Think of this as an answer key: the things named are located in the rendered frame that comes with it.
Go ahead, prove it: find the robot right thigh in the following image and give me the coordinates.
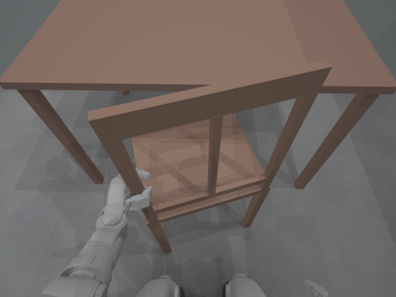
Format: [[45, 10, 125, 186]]
[[225, 278, 266, 297]]

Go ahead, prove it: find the robot left upper arm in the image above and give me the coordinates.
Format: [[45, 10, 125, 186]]
[[43, 276, 108, 297]]

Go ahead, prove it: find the table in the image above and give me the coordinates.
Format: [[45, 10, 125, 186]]
[[0, 0, 396, 189]]

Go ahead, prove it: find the robot left hand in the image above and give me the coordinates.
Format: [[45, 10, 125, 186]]
[[106, 168, 153, 212]]

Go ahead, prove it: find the left robot forearm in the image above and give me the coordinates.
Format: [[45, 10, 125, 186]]
[[40, 204, 128, 297]]

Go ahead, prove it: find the robot right hand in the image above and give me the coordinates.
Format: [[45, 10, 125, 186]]
[[303, 280, 328, 297]]

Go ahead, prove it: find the chair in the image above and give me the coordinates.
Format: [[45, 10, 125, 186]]
[[88, 60, 332, 254]]

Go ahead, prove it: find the robot left shin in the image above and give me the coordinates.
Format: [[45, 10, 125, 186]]
[[159, 275, 173, 282]]

